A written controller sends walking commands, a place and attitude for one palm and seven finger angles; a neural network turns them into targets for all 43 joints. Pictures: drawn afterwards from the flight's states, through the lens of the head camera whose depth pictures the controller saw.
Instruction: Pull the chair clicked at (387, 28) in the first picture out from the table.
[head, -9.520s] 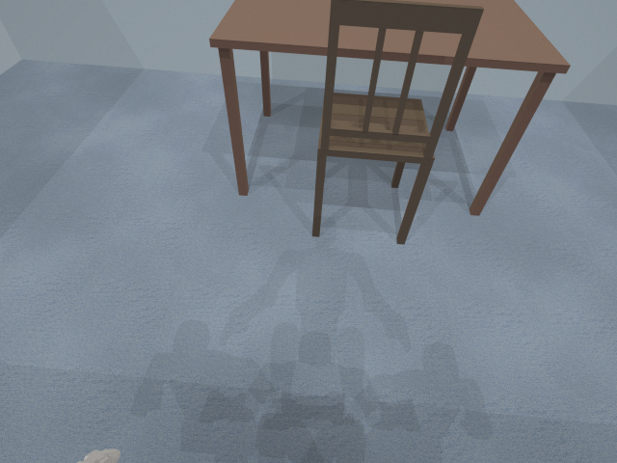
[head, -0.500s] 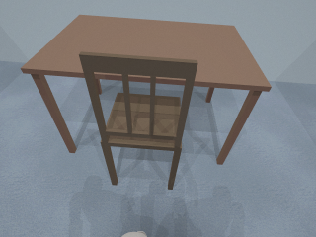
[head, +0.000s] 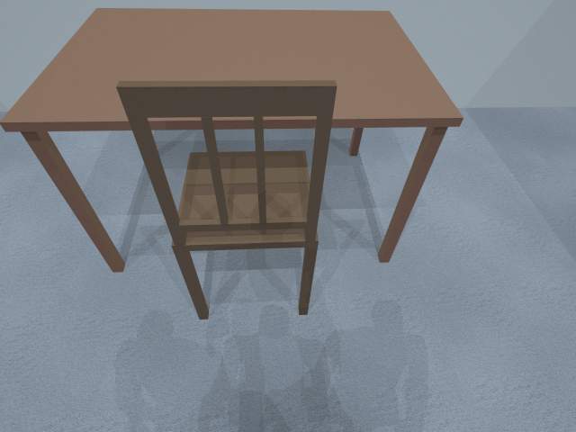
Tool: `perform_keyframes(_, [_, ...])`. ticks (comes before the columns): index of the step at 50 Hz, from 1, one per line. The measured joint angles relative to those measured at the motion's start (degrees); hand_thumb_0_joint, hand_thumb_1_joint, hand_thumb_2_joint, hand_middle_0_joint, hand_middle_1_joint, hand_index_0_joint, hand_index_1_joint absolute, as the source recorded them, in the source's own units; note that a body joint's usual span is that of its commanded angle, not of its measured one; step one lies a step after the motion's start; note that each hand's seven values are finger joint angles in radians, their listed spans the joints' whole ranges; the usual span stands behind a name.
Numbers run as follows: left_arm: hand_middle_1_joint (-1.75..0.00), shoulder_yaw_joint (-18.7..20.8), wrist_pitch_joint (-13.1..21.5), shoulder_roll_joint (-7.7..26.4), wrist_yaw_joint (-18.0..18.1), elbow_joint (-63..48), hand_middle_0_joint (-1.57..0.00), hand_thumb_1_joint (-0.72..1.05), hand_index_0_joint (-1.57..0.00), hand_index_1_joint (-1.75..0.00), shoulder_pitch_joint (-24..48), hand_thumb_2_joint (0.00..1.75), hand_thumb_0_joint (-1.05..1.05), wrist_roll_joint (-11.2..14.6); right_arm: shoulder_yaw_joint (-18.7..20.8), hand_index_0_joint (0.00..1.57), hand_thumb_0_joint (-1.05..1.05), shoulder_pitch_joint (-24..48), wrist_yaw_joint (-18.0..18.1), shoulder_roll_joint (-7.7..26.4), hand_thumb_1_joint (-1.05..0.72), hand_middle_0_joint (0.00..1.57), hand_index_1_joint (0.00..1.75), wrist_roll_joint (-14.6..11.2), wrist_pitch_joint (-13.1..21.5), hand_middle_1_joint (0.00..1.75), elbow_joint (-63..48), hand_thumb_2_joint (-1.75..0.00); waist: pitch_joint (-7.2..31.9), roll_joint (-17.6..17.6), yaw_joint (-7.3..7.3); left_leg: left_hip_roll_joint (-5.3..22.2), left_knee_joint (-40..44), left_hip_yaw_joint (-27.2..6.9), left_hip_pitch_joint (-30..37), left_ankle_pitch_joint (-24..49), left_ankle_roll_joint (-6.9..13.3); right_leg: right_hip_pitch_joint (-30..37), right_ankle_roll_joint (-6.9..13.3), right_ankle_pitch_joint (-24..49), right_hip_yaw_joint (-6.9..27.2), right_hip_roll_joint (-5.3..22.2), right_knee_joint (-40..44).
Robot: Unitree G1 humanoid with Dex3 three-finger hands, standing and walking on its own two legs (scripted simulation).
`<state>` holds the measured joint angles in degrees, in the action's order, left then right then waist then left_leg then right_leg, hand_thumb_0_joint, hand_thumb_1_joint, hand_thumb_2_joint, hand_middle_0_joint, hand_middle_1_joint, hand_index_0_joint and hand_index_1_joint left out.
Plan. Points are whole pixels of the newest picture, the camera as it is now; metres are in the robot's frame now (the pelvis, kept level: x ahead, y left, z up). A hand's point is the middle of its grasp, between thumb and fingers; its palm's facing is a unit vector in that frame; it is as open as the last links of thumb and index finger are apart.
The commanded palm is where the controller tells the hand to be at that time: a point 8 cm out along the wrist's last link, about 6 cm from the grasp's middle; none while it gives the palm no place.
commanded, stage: look again from close up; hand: left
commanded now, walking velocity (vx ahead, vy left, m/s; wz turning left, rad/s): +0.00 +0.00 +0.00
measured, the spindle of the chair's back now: (216, 176) +0.64 +0.19 -0.06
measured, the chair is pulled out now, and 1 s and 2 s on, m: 0.00 0.00 0.00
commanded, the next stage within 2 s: shuffle to correct the standing spot in 1.42 s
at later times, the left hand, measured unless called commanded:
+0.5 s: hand out of the picture -0.01 +0.14 -0.18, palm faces +0.02 -0.99 -0.13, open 7.3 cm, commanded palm none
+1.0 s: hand out of the picture +0.02 +0.14 -0.18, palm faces +0.01 -0.99 -0.16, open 7.3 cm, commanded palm none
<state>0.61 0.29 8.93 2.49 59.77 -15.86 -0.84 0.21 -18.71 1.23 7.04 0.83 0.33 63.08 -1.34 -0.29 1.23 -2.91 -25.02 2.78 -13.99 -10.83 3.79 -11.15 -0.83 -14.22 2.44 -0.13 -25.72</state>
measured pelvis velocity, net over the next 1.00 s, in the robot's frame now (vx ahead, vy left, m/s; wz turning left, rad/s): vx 0.04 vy -0.01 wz -0.01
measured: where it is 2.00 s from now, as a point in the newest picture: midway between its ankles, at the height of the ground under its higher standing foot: outside the picture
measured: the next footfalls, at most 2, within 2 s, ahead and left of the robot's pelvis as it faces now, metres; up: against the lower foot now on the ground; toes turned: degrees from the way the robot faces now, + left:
none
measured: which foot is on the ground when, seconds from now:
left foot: down 0.00-1.00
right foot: down 0.00-1.00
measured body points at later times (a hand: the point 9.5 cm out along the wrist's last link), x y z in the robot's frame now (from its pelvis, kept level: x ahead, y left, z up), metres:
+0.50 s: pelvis +0.01 -0.01 +0.00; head +0.02 +0.00 +0.45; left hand -0.01 +0.19 -0.16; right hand +0.03 -0.23 -0.15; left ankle +0.03 +0.07 -0.74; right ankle -0.01 -0.13 -0.74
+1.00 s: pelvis +0.04 -0.01 +0.00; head +0.05 -0.01 +0.45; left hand +0.03 +0.20 -0.16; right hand +0.03 -0.23 -0.15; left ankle +0.03 +0.07 -0.74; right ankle -0.01 -0.13 -0.74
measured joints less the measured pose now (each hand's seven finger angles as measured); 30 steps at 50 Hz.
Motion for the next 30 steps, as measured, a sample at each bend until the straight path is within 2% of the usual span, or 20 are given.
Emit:
perform_keyframes(4, [-0.30,-0.4,-0.3,-0.1,-0.2,1.1,-0.20,0.93,-0.20,-0.30,-0.3,0.90,0.01,0.0,-0.2,0.20,0.01,0.0,-0.2,0.3,-0.92,0.20,0.30,-0.1,0.1,0.30,0.7,-0.90,-0.4,-0.3,0.10,0.1,1.3,0.2,0.5,0.7,-0.1,0.4,0.2,0.7,0.2,-0.1,1.1])
perform_keyframes(21, [-0.30,-1.9,0.4,-2.4,-0.4,4.3,-0.20,0.91,-0.20,-0.30,-3.3,0.90,0.01,-0.1,-0.5,0.20,0.01,3.9,0.4,1.3,-0.92,0.20,0.30,-0.4,0.5,0.30,1.9,-0.90,0.1,-0.9,-1.50,0.4,2.5,0.0,2.4,0.3,-0.6,2.2,0.6,0.3,0.1,-0.4,2.3])
perform_keyframes(30, [-0.30,-2.0,0.7,-2.1,-0.3,4.2,-0.20,0.91,-0.20,-0.30,-3.2,0.90,0.00,-0.2,-0.5,0.20,0.01,5.0,0.4,1.8,-0.93,0.20,0.30,-0.5,0.6,0.30,1.8,-0.90,0.2,-1.1,-1.76,0.6,2.7,0.0,3.1,-0.2,-0.8,2.9,0.8,-0.2,0.2,-0.6,2.6])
